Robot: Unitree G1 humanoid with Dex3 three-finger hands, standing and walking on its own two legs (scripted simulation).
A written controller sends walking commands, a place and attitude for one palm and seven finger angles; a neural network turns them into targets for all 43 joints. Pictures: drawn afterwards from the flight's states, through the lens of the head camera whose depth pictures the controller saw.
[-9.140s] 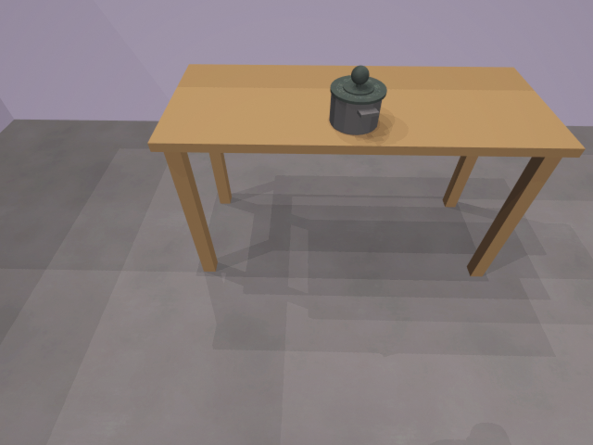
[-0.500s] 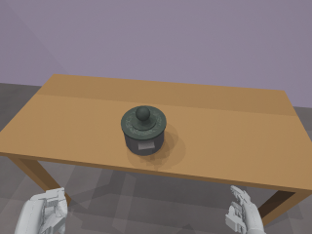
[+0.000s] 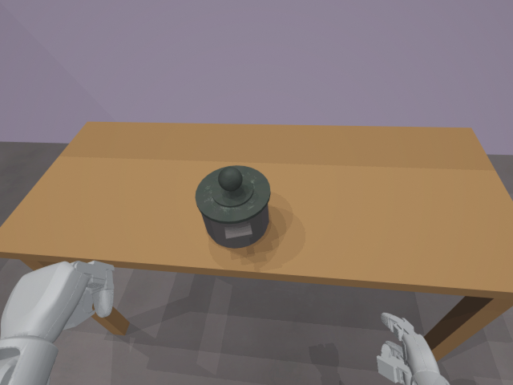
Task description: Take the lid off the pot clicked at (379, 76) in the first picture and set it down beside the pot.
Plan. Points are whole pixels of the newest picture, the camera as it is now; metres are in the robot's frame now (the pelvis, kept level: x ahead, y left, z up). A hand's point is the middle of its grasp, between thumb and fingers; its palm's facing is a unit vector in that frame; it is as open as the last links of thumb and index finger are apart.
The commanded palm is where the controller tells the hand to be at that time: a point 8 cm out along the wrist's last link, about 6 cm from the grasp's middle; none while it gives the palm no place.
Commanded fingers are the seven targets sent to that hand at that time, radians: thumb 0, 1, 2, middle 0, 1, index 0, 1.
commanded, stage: reach forward and open the fingers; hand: left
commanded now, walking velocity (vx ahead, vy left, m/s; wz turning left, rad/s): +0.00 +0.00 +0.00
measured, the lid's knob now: (230, 179) +0.48 +0.12 +0.04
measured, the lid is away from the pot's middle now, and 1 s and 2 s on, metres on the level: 0.00 0.00 0.00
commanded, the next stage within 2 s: move the open hand above the knob in 0.92 s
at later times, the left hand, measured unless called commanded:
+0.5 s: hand (76, 286) +0.20 +0.27 +0.10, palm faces -0.21 -0.06 -0.98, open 6.4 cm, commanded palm +0.20 +0.27 +0.16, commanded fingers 0.00 -0.15 1.27 -0.85 -0.26 -0.85 -0.26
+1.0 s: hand (75, 248) +0.25 +0.29 +0.12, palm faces -0.16 -0.05 -0.99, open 10.4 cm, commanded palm +0.23 +0.29 +0.19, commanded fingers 0.00 -0.33 1.41 -0.80 -0.08 -0.80 -0.08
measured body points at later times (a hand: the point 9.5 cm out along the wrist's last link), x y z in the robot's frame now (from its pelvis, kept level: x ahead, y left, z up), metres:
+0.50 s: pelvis -0.03 +0.01 +0.00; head -0.01 -0.03 +0.45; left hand +0.21 +0.27 +0.16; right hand +0.19 -0.20 -0.10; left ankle +0.03 +0.11 -0.74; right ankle -0.04 -0.11 -0.74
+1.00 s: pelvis -0.04 +0.03 +0.00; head -0.02 +0.00 +0.45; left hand +0.25 +0.29 +0.18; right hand +0.18 -0.17 -0.10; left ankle +0.03 +0.11 -0.74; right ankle -0.04 -0.11 -0.74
